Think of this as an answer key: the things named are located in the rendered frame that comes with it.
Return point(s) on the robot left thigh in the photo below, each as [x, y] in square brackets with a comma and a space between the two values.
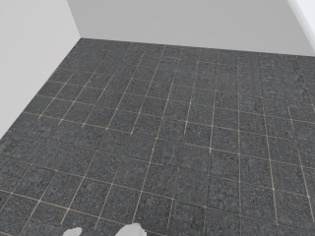
[131, 230]

